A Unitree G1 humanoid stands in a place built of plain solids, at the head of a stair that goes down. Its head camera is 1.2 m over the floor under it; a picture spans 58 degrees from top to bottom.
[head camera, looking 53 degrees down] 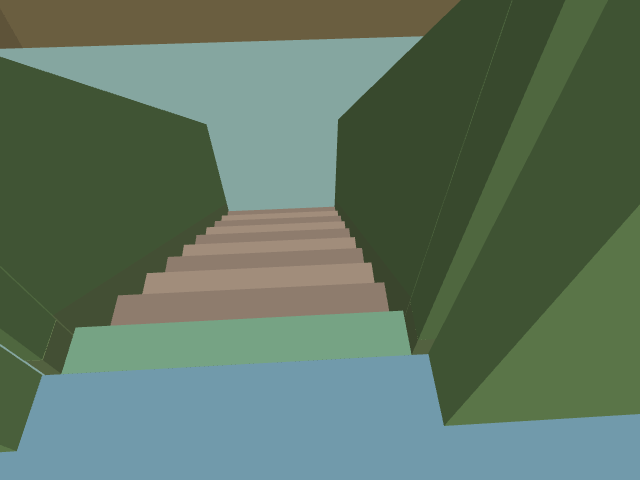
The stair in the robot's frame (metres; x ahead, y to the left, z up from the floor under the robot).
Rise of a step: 0.20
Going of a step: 0.23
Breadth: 1.00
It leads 3 degrees to the left of straight ahead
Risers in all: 10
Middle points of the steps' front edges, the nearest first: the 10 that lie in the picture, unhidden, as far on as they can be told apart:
0.61 0.24 0.00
0.83 0.25 -0.20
1.06 0.27 -0.41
1.29 0.28 -0.61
1.52 0.29 -0.82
1.75 0.31 -1.02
1.97 0.32 -1.23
2.20 0.33 -1.43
2.43 0.34 -1.64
2.66 0.36 -1.84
